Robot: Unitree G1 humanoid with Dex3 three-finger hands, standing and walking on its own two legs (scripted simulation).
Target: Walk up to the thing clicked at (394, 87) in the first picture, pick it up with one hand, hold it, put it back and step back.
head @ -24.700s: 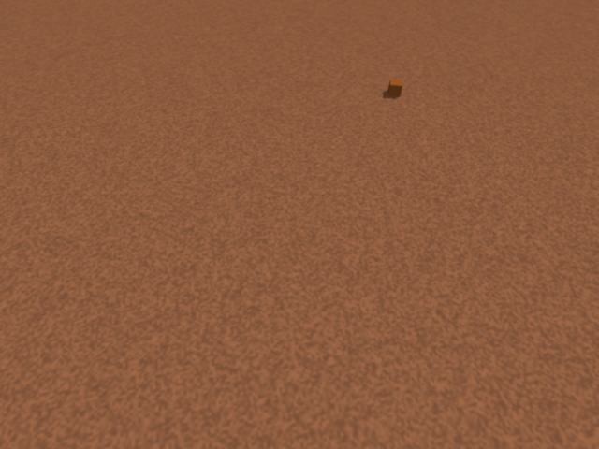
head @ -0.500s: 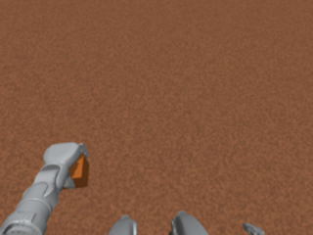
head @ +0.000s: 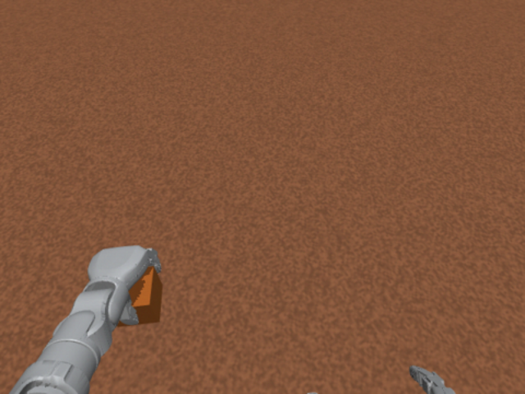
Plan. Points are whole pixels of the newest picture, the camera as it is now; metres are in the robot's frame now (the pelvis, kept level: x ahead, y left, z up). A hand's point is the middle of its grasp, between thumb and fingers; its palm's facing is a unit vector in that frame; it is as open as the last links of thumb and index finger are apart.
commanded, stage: hold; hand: left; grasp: from above
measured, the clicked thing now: (135, 296) +0.32 +0.23 -0.12
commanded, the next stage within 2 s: crouch in 1.76 s
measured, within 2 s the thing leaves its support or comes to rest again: neither
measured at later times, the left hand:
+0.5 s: hand (122, 280) +0.32 +0.22 -0.04, palm faces -0.47 -0.04 -0.88, open 10.1 cm
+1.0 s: hand (123, 301) +0.27 +0.21 -0.02, palm faces -0.47 -0.04 -0.88, open 10.1 cm
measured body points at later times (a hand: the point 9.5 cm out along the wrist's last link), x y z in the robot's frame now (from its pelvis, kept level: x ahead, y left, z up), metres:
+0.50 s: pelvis +0.01 +0.00 +0.02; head +0.04 -0.01 +0.47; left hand +0.34 +0.22 +0.01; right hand +0.12 -0.26 -0.10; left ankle +0.00 +0.10 -0.71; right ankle +0.01 -0.12 -0.71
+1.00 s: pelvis -0.02 -0.01 +0.02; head -0.01 -0.02 +0.47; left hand +0.29 +0.21 +0.03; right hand +0.12 -0.27 -0.09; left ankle +0.00 +0.10 -0.71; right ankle +0.01 -0.12 -0.71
